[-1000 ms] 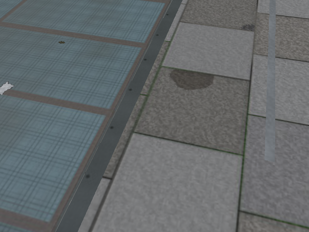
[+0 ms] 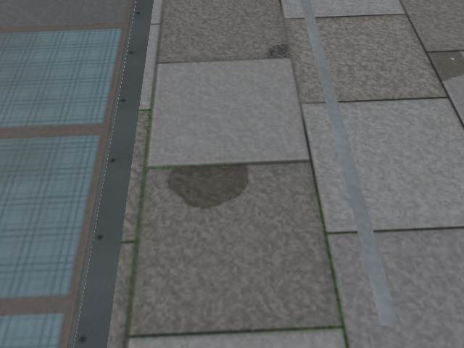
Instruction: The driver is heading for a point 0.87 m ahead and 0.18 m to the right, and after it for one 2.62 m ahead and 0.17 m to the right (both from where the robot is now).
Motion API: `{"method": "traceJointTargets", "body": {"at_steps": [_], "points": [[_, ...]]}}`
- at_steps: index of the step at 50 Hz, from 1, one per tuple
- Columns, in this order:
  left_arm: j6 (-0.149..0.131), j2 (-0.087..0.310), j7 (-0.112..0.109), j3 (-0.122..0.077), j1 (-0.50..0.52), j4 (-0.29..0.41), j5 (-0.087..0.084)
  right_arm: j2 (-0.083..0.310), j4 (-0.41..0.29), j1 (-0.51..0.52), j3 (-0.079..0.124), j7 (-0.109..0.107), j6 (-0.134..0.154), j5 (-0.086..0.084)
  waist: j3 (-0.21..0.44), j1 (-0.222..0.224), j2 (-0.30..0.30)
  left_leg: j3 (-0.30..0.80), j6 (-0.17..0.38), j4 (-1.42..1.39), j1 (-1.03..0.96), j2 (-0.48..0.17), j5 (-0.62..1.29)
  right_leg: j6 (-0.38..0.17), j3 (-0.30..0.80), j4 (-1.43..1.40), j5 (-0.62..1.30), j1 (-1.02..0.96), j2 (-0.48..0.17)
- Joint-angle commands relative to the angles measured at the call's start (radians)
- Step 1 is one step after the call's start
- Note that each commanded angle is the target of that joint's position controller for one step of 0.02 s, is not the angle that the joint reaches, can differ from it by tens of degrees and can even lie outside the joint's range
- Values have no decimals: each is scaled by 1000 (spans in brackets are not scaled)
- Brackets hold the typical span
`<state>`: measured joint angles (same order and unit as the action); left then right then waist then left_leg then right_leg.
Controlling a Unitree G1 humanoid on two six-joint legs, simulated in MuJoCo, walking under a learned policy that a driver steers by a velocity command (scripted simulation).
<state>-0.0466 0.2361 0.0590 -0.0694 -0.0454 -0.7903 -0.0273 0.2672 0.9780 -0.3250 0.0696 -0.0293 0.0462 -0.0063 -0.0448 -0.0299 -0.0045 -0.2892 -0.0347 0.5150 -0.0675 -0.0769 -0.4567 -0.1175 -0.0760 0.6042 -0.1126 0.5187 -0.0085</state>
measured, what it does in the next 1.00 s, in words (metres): walks ahead, turning right: left foot, then right foot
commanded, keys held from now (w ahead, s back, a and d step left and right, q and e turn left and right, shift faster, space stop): w+e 0.64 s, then w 0.34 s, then no key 0.02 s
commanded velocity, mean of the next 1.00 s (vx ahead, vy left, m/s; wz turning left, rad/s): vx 0.50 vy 0.00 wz -0.48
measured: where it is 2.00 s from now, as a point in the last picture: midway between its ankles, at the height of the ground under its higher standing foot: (317, 254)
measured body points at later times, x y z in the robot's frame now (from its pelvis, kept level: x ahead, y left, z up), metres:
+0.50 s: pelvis +0.30 +0.00 +0.01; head +0.33 -0.01 +0.46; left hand +0.41 +0.28 -0.11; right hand +0.46 -0.29 -0.07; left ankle +0.45 +0.08 -0.72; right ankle +0.12 -0.08 -0.70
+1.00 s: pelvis +0.53 -0.12 +0.01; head +0.56 -0.15 +0.46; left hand +0.85 -0.04 -0.06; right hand +0.38 -0.37 -0.13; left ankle +0.45 +0.08 -0.70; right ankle +0.58 -0.26 -0.72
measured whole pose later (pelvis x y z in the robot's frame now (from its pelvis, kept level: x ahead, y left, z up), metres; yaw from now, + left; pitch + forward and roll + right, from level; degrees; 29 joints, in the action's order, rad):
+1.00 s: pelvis +0.53 -0.12 +0.01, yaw -29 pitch +3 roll +1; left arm -0.06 0.25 0.03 -0.04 -0.04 -0.62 -0.01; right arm 0.30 0.93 -0.38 0.07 0.01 0.06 -0.02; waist -0.03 -0.08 -0.01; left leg -0.14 -0.03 0.50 0.01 -0.08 -0.43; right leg -0.08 -0.03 0.55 -0.11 0.49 -0.02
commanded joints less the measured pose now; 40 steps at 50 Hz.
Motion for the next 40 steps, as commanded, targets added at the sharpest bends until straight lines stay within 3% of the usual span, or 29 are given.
{"method": "traceJointTargets", "body": {"at_steps": [1,2,3,4,5,6,8,10,13,15,17,20,22,23,24,25,26,27,28,29,30,32,36,40], "points": [[2,353,-30,-110,-332,1,-7,27,-149,-23,-15,10,50,20,346,93,-265,169,-5,888,739,119,-73,-327,821,-231,-218,-905,-317],[-6,273,-28,-81,-366,9,12,111,-172,84,-2,28,100,-20,398,159,-139,384,31,948,850,93,-92,-308,893,-329,-216,-940,-334],[-17,213,-30,-66,-340,5,19,130,-197,157,3,35,120,-50,277,157,-102,381,60,913,908,44,-16,-261,723,-318,-127,-857,-300],[-27,179,-28,-56,-266,16,13,122,-190,158,2,30,125,-37,179,101,0,379,66,803,867,-6,61,-222,584,-317,-11,-692,-249],[-31,141,-29,-45,-198,33,13,137,-179,159,14,21,118,-8,141,64,14,375,60,707,791,-38,100,-193,492,-327,76,-565,-209],[-32,126,-33,-38,-160,52,21,139,-177,138,20,21,103,0,116,31,2,379,50,667,725,-54,126,-189,453,-352,128,-473,-186],[-35,151,-43,-42,-162,57,15,120,-189,129,21,21,78,13,93,8,2,364,16,580,684,-54,152,-196,417,-384,200,-382,-169],[-36,185,-57,-51,-191,55,12,99,-215,186,14,17,65,22,62,16,-4,344,-16,455,697,-41,236,-189,365,-402,236,-326,-146],[-27,197,-72,-55,-229,51,7,73,-252,305,2,21,67,20,37,58,-43,328,-30,198,652,9,450,-135,299,-389,169,-272,-79],[-21,197,-73,-55,-260,45,6,65,-273,369,-4,29,72,10,32,90,-68,315,-26,76,594,45,555,-107,302,-381,101,-252,-68],[-18,194,-72,-55,-293,34,2,81,-295,408,-2,36,77,0,31,106,-82,332,-17,21,572,59,575,-96,346,-354,55,-282,-88],[-8,185,-80,-54,-309,31,1,123,-306,404,10,48,91,-4,41,90,-101,365,12,-39,560,63,488,-80,437,-260,35,-389,-131],[-1,185,-84,-54,-292,42,6,145,-290,325,21,50,102,-4,62,42,-130,349,45,-67,462,71,411,-61,472,-182,99,-412,-132],[-1,159,-82,-44,-279,54,10,171,-266,222,36,45,108,5,124,-11,-120,347,76,-88,304,59,414,-33,448,-72,160,-385,-82],[-4,107,-76,-22,-273,77,23,222,-252,68,50,37,110,22,265,-78,-39,482,137,-56,43,-90,365,3,375,189,61,-266,-20],[-14,42,-76,-4,-417,101,-6,296,-220,-36,70,38,94,32,401,-23,293,937,298,-131,-312,-323,160,78,246,530,-402,106,127],[-16,136,-78,-14,-427,86,-18,213,-228,-26,51,44,88,7,371,-34,275,1086,294,-197,-307,-355,-56,86,271,683,-474,248,51],[-11,203,-77,-31,-328,95,-15,143,-245,24,33,40,80,3,234,-59,163,932,248,-216,-187,-313,-68,92,261,725,-382,288,10],[-5,202,-80,-33,-263,110,-4,126,-253,78,25,38,72,12,148,-46,84,788,219,-229,-50,-271,56,97,221,710,-306,260,-28],[-5,189,-78,-35,-224,124,9,108,-246,112,19,38,67,19,84,-27,68,692,212,-253,62,-233,174,97,217,661,-256,235,-57],[-1,171,-72,-38,-231,129,6,94,-241,126,13,36,68,26,67,0,97,614,202,-275,128,-205,247,93,217,628,-226,187,-86],[13,129,-65,-32,-243,136,-6,91,-228,129,15,37,74,16,52,14,121,508,209,-323,180,-180,309,96,190,577,-208,158,-106],[15,85,-63,-13,-179,171,9,140,-191,88,31,41,83,11,38,12,70,410,251,-373,176,-191,440,109,191,397,-101,191,-108],[-6,67,-39,4,-61,195,12,164,-170,71,33,40,67,-6,11,-19,62,283,223,-378,174,-146,501,104,117,136,87,123,-90]]}}
Velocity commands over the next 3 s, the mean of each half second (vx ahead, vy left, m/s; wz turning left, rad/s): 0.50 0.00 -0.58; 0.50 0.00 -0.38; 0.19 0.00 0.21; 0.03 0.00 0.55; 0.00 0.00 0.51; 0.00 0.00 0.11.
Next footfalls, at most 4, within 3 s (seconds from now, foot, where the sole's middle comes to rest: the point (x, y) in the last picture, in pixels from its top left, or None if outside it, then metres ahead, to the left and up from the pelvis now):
0.48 left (218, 336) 0.48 0.07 -0.75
0.98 right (340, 287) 0.61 -0.29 -0.75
1.46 left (281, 228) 0.82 -0.13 -0.75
1.90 right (354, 244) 0.75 -0.36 -0.75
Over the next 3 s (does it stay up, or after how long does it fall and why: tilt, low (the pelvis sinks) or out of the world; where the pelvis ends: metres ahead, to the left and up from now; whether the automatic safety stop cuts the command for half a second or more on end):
stays up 0.72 -0.21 0.02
